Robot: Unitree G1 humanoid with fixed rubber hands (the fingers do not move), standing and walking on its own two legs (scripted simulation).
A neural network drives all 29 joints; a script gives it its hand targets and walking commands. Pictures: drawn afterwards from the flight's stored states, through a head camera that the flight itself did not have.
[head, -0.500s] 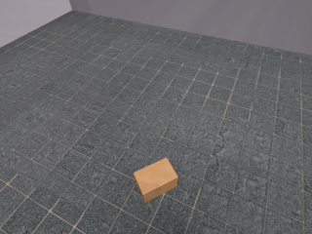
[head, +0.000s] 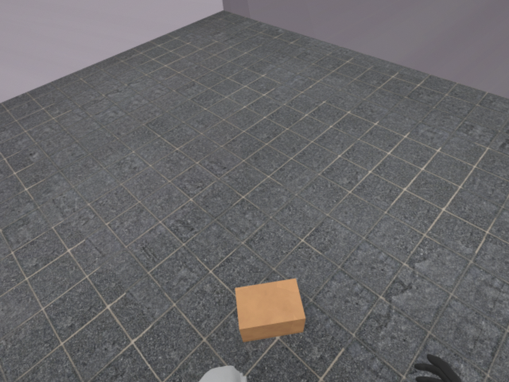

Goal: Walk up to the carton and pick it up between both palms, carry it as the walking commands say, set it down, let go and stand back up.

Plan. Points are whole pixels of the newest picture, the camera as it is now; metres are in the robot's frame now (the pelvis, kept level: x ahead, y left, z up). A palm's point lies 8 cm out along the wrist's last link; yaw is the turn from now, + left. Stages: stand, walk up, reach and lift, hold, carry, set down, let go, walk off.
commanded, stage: walk up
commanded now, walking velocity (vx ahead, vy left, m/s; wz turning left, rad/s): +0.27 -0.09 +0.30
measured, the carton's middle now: (269, 310) +0.48 +0.04 -0.70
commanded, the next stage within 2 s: none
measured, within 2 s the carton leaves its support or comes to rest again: neither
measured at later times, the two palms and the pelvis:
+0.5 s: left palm (150, 352) +0.19 +0.24 -0.14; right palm (443, 367) +0.19 -0.28 -0.15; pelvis +0.12 -0.03 -0.02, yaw +5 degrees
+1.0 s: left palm out of the picture +0.10 +0.30 -0.14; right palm (406, 360) +0.19 -0.20 -0.10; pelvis +0.07 +0.04 +0.00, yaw +9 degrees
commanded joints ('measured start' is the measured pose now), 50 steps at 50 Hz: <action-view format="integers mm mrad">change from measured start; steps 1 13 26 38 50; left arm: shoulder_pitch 40 -7 31 -288 -186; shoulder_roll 146 67 343 276 96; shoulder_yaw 29 13 71 99 8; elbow -24 -36 -65 -130 -57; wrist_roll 3 -27 -22 3 -38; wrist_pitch -7 23 78 112 104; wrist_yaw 3 -5 64 19 -8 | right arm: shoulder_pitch -110 -2 76 154 44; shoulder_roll -5 -54 -23 -31 -62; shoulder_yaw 18 31 16 40 52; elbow -83 -6 -1 14 65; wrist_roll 10 -6 -7 2 -4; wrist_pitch -7 -71 55 54 -53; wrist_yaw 8 -48 -38 -3 -62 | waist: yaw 1 -20 36 -108 -63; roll -203 136 -349 -265 135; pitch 105 23 -83 -98 11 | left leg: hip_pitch -38 378 -78 366 388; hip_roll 8 241 -67 -45 180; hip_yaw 11 -161 -109 27 -182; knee -165 -641 258 -372 -716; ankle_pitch -18 762 -378 -24 342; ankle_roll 4 198 -27 -17 160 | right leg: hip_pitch -5 -412 -37 -352 -358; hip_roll -246 -40 -568 -254 13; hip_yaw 160 149 563 179 207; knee -124 653 -25 -6 379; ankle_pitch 377 -97 787 -114 -62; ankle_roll -128 28 -202 -71 14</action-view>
